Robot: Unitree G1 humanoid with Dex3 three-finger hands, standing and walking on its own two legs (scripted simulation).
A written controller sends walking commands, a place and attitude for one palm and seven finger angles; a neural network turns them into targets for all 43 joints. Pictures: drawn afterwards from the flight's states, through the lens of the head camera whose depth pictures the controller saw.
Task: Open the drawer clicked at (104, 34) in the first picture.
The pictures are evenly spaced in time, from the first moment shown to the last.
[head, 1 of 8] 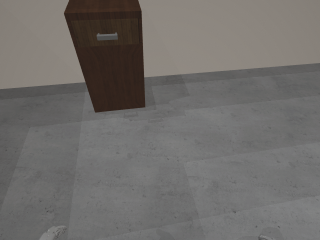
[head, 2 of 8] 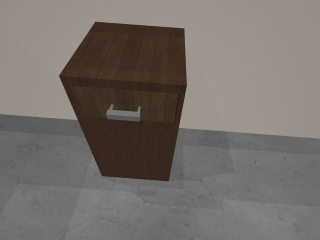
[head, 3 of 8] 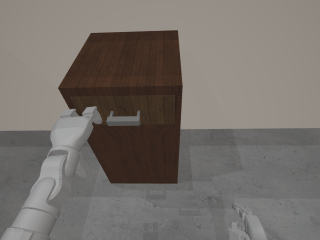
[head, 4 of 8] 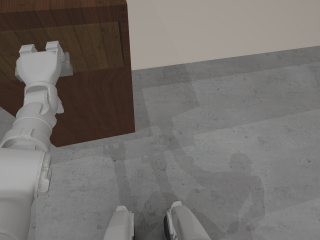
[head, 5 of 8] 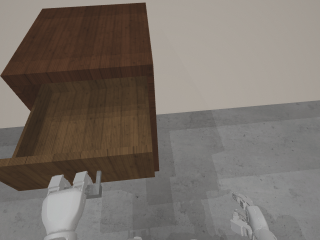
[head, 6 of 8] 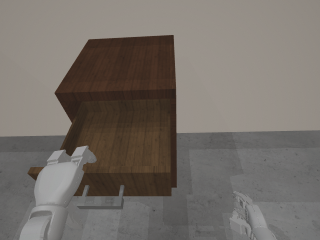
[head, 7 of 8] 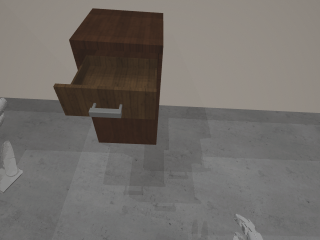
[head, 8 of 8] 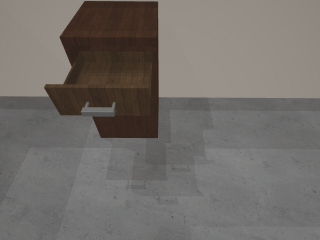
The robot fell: no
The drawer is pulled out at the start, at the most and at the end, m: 0.00 0.30 0.30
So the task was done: yes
